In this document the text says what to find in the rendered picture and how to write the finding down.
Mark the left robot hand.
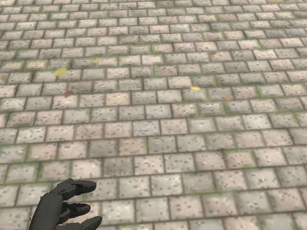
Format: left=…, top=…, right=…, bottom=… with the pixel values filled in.
left=29, top=178, right=103, bottom=230

